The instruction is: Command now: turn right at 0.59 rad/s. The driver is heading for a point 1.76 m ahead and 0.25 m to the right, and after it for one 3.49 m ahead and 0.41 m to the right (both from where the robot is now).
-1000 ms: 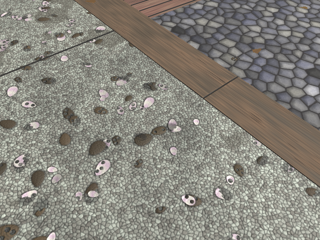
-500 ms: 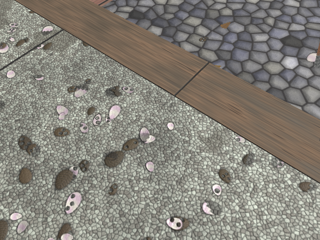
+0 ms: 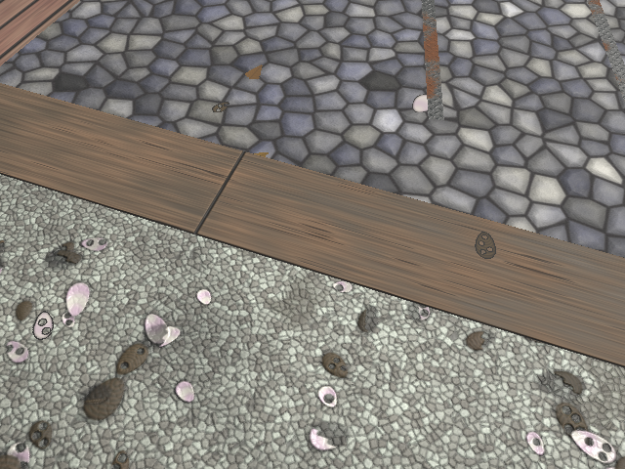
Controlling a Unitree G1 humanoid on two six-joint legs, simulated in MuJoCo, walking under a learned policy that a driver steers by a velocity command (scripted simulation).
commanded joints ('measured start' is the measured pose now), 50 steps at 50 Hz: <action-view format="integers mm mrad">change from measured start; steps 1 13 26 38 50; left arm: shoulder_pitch -38 -35 -28 5 62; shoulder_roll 50 136 150 103 95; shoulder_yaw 6 28 28 24 9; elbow -106 -121 -113 -47 19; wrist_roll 3 10 20 22 32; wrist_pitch -14 -63 -39 -29 -42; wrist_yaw -14 -4 12 23 3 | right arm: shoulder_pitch -12 -43 -56 -60 -30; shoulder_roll -211 -176 -133 -144 -100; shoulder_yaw -63 -69 -51 -31 -4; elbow -56 -61 -72 -76 -36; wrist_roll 8 0 23 12 7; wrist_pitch -4 -4 -26 -51 -48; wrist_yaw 1 -10 25 34 45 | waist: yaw -24 7 36 29 31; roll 229 -95 -125 164 -97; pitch -149 -112 -140 -83 -67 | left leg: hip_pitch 163 -400 -171 114 -36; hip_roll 239 -5 -72 216 -98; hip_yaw -125 -118 -126 -354 3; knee -94 724 302 -109 156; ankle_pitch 409 -227 -166 303 -252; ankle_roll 221 -65 -79 225 -13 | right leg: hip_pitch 41 373 328 41 283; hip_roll -19 -220 -173 34 -106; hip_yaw -58 285 406 139 194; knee -136 -636 -594 16 -658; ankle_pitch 12 571 458 -126 -256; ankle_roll -17 -328 -336 -3 -213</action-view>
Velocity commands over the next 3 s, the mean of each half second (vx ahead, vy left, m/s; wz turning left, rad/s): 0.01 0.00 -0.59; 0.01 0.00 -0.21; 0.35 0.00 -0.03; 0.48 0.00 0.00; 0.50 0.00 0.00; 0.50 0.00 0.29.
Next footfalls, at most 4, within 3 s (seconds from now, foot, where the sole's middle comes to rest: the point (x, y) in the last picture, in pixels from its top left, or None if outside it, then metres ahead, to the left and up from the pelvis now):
0.14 right None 0.03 -0.14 -0.78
0.64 left None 0.10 0.05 -0.78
0.92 right None -0.03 -0.17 -0.78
1.60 right None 0.31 -0.31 -0.78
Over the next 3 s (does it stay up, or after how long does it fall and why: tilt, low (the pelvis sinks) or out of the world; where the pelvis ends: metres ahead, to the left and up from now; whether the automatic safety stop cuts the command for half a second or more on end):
stays up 0.94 -0.43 0.00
